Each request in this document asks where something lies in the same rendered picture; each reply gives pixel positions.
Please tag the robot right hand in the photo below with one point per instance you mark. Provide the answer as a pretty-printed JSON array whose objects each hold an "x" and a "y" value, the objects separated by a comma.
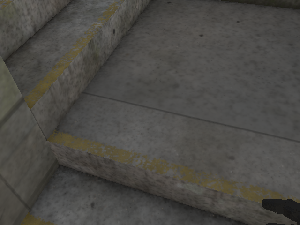
[{"x": 289, "y": 208}]

